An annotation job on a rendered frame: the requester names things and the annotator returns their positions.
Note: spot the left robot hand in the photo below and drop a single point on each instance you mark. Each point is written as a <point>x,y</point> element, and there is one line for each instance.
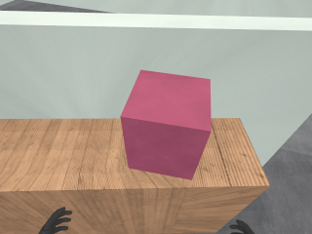
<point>50,226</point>

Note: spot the carton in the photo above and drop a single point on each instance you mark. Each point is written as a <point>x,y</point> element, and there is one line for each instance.
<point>166,123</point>

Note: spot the pedestal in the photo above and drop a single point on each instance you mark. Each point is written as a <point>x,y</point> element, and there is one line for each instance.
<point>81,164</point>

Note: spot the right robot hand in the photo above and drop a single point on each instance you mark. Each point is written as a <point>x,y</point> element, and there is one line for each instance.
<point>242,226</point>

